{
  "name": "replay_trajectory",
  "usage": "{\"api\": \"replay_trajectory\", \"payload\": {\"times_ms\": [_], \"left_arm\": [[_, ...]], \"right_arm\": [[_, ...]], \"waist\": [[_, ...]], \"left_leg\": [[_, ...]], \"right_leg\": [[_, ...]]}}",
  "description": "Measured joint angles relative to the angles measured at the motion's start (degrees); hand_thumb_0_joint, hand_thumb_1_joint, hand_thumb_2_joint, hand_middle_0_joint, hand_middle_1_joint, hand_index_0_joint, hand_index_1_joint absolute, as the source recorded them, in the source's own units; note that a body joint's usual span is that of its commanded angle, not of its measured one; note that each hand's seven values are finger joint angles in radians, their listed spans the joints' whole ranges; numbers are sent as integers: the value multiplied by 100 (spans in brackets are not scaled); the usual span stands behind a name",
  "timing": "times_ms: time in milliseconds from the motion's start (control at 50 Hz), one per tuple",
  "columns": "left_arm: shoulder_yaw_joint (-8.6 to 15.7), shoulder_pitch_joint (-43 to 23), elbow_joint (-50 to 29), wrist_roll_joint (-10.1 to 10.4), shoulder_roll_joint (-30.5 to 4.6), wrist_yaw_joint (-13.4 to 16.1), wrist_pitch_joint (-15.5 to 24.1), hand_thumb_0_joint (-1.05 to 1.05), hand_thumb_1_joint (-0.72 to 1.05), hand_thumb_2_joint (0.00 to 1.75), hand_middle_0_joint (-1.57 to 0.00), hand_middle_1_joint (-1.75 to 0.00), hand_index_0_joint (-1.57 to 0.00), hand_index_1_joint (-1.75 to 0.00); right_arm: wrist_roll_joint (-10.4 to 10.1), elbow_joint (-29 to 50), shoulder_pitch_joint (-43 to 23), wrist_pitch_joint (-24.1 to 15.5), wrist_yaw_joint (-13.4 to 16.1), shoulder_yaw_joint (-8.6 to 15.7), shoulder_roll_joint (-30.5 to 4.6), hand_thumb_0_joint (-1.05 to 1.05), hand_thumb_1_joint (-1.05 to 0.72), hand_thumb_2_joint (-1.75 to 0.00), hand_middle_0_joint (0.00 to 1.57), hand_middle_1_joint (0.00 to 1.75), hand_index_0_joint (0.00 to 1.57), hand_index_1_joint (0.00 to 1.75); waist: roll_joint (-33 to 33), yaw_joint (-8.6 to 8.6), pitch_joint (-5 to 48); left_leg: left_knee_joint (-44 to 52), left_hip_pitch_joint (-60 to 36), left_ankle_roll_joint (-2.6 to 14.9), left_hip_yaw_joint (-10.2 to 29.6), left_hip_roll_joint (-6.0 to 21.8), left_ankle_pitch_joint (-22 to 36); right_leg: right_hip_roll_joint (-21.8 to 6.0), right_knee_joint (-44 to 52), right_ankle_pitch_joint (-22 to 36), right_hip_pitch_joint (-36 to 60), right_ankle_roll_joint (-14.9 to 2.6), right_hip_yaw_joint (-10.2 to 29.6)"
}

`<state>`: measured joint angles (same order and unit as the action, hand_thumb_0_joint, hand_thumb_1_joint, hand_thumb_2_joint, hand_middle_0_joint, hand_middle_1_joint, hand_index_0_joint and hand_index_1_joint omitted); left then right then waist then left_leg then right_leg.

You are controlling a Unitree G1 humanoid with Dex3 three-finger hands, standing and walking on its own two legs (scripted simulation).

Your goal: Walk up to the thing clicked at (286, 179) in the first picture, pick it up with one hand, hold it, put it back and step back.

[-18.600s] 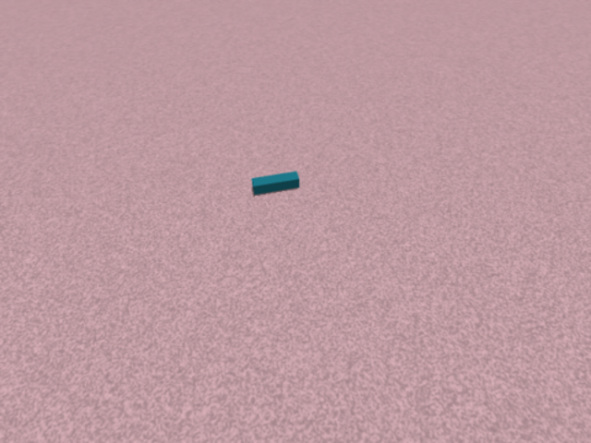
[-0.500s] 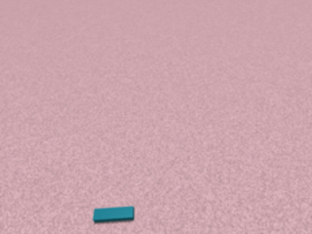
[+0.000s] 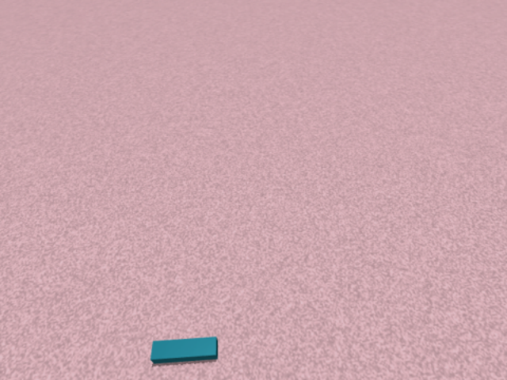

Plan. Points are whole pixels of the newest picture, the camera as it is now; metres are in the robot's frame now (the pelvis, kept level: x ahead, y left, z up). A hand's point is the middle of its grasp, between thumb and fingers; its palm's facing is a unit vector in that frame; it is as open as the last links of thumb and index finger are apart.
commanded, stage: stand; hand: left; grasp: from above
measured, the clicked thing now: (185, 350) +0.39 +0.27 -0.75
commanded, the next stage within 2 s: rise first in 0.38 s
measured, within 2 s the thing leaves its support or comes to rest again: neither
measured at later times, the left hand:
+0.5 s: hand out of the picture +0.07 +0.26 -0.16, palm faces -0.04 -0.94 -0.35, open 7.4 cm
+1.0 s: hand out of the picture +0.13 +0.27 -0.21, palm faces -0.12 -0.90 -0.43, open 13.3 cm
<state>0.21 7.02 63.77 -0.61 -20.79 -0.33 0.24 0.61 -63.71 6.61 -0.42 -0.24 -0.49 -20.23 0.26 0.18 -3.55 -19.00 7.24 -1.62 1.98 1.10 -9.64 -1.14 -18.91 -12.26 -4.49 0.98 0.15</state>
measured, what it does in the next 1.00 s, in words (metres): lowers itself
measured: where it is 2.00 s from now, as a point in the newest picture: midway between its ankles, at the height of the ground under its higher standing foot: outside the picture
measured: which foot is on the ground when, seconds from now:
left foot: down 0.00-1.00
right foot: down 0.00-1.00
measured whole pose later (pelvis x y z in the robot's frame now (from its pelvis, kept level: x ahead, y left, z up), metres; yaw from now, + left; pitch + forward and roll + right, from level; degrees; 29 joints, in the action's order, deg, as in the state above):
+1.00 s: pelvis -0.01 +0.01 -0.06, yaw -1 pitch +13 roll -1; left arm 9.5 5.1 44.9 -12.4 -18.4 -0.1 -6.6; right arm -0.8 -36.4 13.2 -4.0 0.2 2.4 -14.2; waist 0.2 1.5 4.0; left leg -54.5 43.4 -0.9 1.6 1.1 -24.5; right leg -0.5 -53.6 -26.5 -40.4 1.8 1.3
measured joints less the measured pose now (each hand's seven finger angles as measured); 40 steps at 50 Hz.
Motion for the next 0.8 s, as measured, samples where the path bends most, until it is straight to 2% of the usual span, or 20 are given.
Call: {"api": "replay_trajectory", "payload": {"times_ms": [500, 540, 580, 640, 720, 800], "left_arm": [[-10, 37, -10, 3, 3, 4, 5, 1, 90, 90, -21, -30, -21, -30], [59, 44, -293, 116, 70, 73, 39, 1, 89, 91, -21, -32, -20, -32], [253, -253, -301, 113, 176, 89, 136, 1, 86, 92, -20, -37, -20, -37], [494, -766, -187, -86, 172, -12, 117, 1, 75, 94, -18, -49, -17, -49], [827, -1088, -243, -568, 58, -188, 62, 1, 54, 95, -13, -70, -13, -69], [876, -935, -684, -828, 89, -114, -202, 1, 27, 97, -8, -88, -10, -86]], "right_arm": [[5, -25, 31, 2, -7, 25, 3, 1, -91, -90, 21, 30, 21, 30], [-174, 444, 211, -34, 90, 12, 13, 1, -92, -90, 20, 30, 21, 30], [-274, 863, 317, -149, 164, 13, 66, 1, -93, -91, 20, 30, 20, 30], [-274, 1293, 327, -197, 203, 57, 252, 1, -93, -91, 20, 30, 20, 30], [-177, 1731, 421, -224, 144, 160, 519, 1, -93, -91, 20, 30, 20, 30], [-177, 2084, 629, -170, 80, 198, 614, 1, -92, -90, 20, 30, 21, 30]], "waist": [[8, 5, 11], [-17, 29, 76], [-44, 39, 26], [-17, 69, 21], [71, 137, 223], [51, 149, 419]], "left_leg": [[16, -16, 2, -27, 4, 8], [-209, 273, 13, 1, -9, -64], [-485, 579, 22, 34, -17, -145], [-920, 1111, 9, 31, 2, -272], [-1563, 1846, -4, -11, 26, -522], [-2050, 2277, 14, -37, 25, -770]], "right_leg": [[2, -7, 6, -5, 0, 26], [-6, -232, -75, -283, 2, 3], [-7, -490, -158, -567, 1, -23], [20, -930, -285, -1108, -6, -6], [54, -1598, -529, -1875, -14, 53], [60, -2047, -748, -2297, 3, 89]]}}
